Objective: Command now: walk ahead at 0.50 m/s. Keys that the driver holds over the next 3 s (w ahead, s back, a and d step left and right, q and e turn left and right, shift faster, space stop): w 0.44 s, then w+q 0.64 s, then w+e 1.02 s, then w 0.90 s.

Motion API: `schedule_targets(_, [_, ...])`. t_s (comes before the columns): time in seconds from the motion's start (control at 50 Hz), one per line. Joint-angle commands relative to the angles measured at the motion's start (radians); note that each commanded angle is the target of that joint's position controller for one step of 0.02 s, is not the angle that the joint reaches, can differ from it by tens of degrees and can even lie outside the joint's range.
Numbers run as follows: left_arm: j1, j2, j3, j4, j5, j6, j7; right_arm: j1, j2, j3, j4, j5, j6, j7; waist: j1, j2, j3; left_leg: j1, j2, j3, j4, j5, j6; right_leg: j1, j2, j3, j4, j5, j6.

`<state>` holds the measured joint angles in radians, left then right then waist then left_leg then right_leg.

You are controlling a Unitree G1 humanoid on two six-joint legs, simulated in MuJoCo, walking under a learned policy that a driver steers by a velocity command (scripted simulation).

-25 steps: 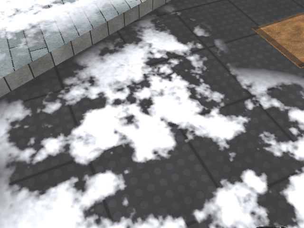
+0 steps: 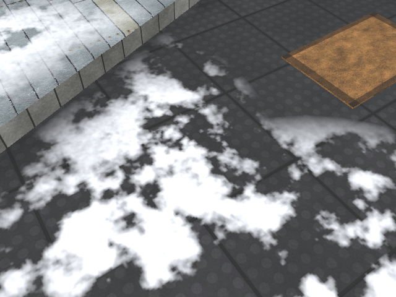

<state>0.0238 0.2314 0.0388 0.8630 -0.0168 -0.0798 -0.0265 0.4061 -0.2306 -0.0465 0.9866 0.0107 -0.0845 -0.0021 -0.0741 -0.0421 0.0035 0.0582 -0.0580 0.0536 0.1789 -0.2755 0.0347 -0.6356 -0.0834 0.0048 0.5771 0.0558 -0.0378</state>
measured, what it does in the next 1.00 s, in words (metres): walks ahead: right foot, then left foot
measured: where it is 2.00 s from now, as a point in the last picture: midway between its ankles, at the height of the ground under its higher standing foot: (162, 151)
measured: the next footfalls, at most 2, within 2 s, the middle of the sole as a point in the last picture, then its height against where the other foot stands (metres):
right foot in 0.10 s outside the picture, level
left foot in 0.68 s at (162, 279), level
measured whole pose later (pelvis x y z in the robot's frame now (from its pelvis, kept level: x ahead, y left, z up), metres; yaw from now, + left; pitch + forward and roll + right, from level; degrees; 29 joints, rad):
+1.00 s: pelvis +0.55 +0.03 +0.01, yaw +15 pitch +2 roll +0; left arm 0.03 0.28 0.06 0.82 0.01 -0.10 0.01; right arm 0.33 -0.25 -0.07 0.85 0.02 -0.07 0.00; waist -0.06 -0.03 0.02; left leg -0.15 -0.11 -0.11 0.31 -0.19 0.08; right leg -0.65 -0.09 0.10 0.67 -0.02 0.03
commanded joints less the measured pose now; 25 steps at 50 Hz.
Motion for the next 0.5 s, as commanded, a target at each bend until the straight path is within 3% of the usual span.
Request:
schedule_targets(0.02, [-0.129,0.078,0.013,-0.099,-0.005,-0.026,-0.018,0.039,-0.168,-0.04,-0.011,0.006,0.006,-0.012,0.018,0.113,0.086,0.05,0.327,-0.128,0.022,0.421,0.143,-0.058,0.009,-0.004,-0.052,-0.076,-0.03])
schedule_targets(0.06, [-0.033,0.115,0.031,-0.079,-0.003,-0.031,-0.019,0.004,-0.185,-0.045,-0.017,0.006,0.014,-0.014,0.078,0.141,0.02,0.05,0.316,-0.109,0.131,0.677,0.121,0.121,0.06,-0.048,-0.07,-0.131,-0.059])
schedule_targets(0.08, [0.107,0.15,0.053,-0.035,-0.001,-0.031,-0.015,-0.017,-0.176,-0.041,-0.022,0.004,0.02,-0.013,0.15,0.137,-0.06,0.013,0.271,-0.074,0.289,0.807,0.099,0.314,0.096,-0.075,-0.087,-0.119,-0.084])
schedule_targets(0.1, [0.3,0.21,0.077,0.017,0.005,-0.029,-0.006,-0.025,-0.151,-0.028,-0.04,-0.006,0.02,-0.013,0.222,0.093,-0.191,-0.16,0.218,-0.038,0.541,0.688,0.066,0.621,0.011,0.02,-0.051,-0.091,-0.134])
schedule_targets(0.12, [0.439,0.31,0.103,0.044,0.022,-0.022,0.001,0.091,-0.038,0.006,-0.052,-0.011,0.001,0.0,0.197,-0.14,-0.353,-0.583,0.051,-0.005,0.959,0.217,-0.013,1.036,-0.256,0.473,-0.1,-0.233,-0.296])
schedule_targets(0.14, [0.437,0.243,0.078,0.047,0.014,-0.019,-0.001,0.081,-0.053,0.006,-0.036,0.002,-0.027,0.006,0.197,-0.188,-0.416,-0.727,0.004,-0.159,1.129,-0.286,-0.005,1.07,-0.316,0.74,-0.26,-0.316,-0.323])
schedule_targets(0.16, [0.344,0.189,0.061,0.034,0.004,-0.022,-0.001,-0.012,-0.141,-0.019,-0.064,0.03,-0.043,0.01,0.184,-0.134,-0.254,-0.822,0.07,-0.177,1.193,-0.245,0.017,0.938,-0.282,0.601,-0.278,-0.354,-0.263])
schedule_targets(0.18, [0.25,0.151,0.048,0.01,0.004,-0.022,0.0,-0.084,-0.153,-0.021,-0.084,0.036,-0.048,0.006,0.153,-0.062,-0.151,-0.813,0.129,-0.143,1.155,-0.145,0.028,0.772,-0.244,0.455,-0.302,-0.304,-0.225])
schedule_targets(0.2, [0.183,0.118,0.038,0.002,0.011,-0.024,-0.005,-0.12,-0.144,-0.027,-0.09,0.023,-0.042,-0.003,0.12,-0.005,-0.074,-0.768,0.168,-0.123,1.086,-0.069,0.025,0.617,-0.202,0.353,-0.341,-0.233,-0.203])
schedule_targets(0.22, [0.153,0.096,0.03,0.001,0.023,-0.028,-0.008,-0.103,-0.129,-0.033,-0.086,0.011,-0.027,-0.01,0.082,-0.021,-0.044,-0.701,0.2,-0.129,1.032,-0.018,0.025,0.516,-0.166,0.283,-0.378,-0.196,-0.186])
schedule_targets(0.26, [0.161,0.097,0.031,0.019,0.024,-0.034,-0.012,-0.059,-0.081,-0.03,-0.075,0.007,-0.002,-0.013,0.053,-0.043,-0.028,-0.628,0.215,-0.122,0.977,0.014,0.014,0.425,-0.139,0.213,-0.426,-0.138,-0.196])
schedule_targets(0.3, [0.199,0.123,0.037,0.04,0.024,-0.039,-0.002,-0.101,-0.085,-0.035,-0.091,0.003,0.009,-0.018,0.05,-0.026,-0.001,-0.674,0.221,-0.113,0.907,0.085,-0.002,0.417,-0.128,0.162,-0.453,-0.073,-0.203])
schedule_targets(0.36, [0.258,0.143,0.039,0.063,0.02,-0.032,0.018,-0.215,-0.086,-0.039,-0.129,-0.007,0.008,-0.016,0.076,-0.006,0.021,-0.769,0.221,-0.109,0.739,0.237,-0.023,0.476,-0.125,0.124,-0.462,-0.001,-0.191])
schedule_targets(0.44, [0.318,0.151,0.037,0.085,0.01,-0.024,0.029,-0.349,-0.061,-0.028,-0.166,-0.001,0.0,-0.001,0.118,-0.012,0.046,-0.746,0.185,-0.075,0.515,0.389,-0.022,0.518,-0.1,0.068,-0.471,-0.023,-0.159])
schedule_targets(0.5, [0.36,0.162,0.041,0.109,0.01,-0.018,0.032,-0.421,-0.057,-0.018,-0.188,0.009,-0.002,0.016,0.146,-0.011,0.069,-0.764,0.167,-0.058,0.431,0.395,-0.011,0.614,-0.129,0.031,-0.462,-0.031,-0.153])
